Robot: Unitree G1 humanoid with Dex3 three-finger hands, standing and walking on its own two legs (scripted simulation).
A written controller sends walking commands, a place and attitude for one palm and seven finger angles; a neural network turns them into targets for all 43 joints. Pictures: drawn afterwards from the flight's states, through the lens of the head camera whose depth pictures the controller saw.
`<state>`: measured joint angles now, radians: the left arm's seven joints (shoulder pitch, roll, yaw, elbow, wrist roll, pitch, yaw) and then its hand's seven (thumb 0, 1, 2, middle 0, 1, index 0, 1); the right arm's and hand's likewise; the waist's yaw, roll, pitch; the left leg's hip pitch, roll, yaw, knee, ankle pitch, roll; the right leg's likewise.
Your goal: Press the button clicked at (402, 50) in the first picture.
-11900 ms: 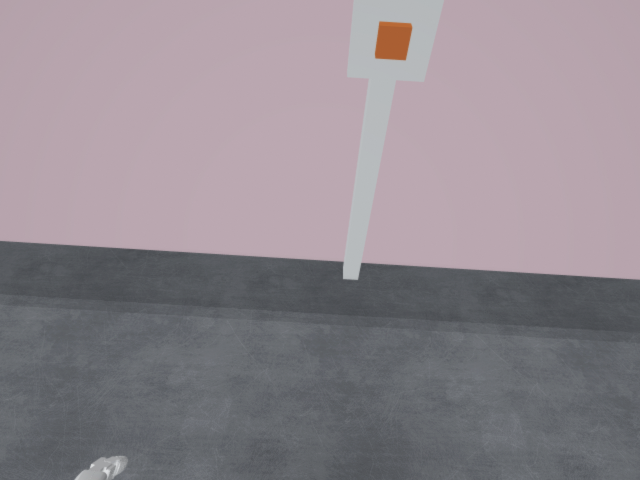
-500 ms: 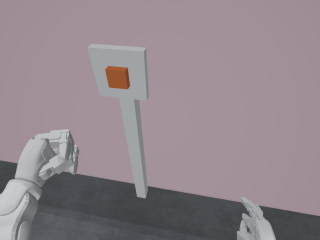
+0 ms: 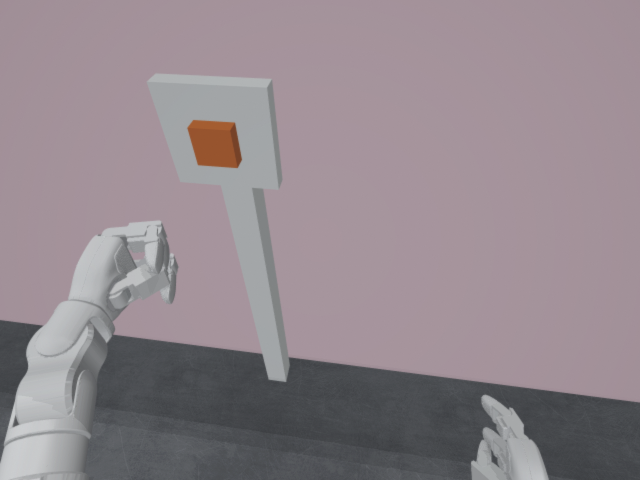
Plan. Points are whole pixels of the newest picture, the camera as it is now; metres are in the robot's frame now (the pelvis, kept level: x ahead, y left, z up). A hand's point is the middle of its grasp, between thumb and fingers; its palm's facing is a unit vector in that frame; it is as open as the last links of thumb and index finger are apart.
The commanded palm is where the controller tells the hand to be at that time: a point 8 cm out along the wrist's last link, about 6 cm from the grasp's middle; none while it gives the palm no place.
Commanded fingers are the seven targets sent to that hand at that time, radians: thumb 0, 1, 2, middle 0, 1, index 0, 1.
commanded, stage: aim a knuckle at the button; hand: left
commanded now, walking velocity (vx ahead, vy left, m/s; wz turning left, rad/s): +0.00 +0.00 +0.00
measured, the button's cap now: (216, 143) +0.55 +0.21 +0.16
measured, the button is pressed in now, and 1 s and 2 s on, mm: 0 0 0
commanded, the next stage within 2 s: press the button with the knuckle in 1.54 s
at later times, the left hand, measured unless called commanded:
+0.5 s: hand (196, 223) +0.39 +0.19 +0.14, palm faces -0.04 -1.00 -0.02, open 3.1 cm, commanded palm +0.37 +0.24 +0.13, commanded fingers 0.00 0.90 0.90 -1.30 -1.50 -1.30 -1.50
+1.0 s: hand (218, 194) +0.47 +0.19 +0.13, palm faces -0.06 -1.00 -0.01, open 3.1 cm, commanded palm +0.44 +0.24 +0.13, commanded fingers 0.00 0.90 0.90 -1.30 -1.50 -1.30 -1.50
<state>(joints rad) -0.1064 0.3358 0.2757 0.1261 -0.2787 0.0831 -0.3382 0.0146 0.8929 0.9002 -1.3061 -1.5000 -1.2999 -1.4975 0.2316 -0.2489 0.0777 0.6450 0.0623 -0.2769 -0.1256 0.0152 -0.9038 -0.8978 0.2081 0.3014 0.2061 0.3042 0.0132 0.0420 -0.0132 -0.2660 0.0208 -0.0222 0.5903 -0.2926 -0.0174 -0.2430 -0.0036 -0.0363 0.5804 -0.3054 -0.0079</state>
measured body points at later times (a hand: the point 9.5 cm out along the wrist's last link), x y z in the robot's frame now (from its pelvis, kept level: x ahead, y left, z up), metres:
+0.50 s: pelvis +0.01 +0.00 +0.00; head +0.02 -0.01 +0.45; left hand +0.39 +0.25 +0.14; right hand +0.15 -0.24 -0.09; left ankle +0.02 +0.13 -0.73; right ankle +0.01 -0.11 -0.73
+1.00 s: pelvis +0.01 +0.01 -0.01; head +0.05 +0.01 +0.44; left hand +0.46 +0.24 +0.13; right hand +0.04 -0.26 -0.12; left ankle +0.02 +0.13 -0.73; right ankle +0.01 -0.11 -0.73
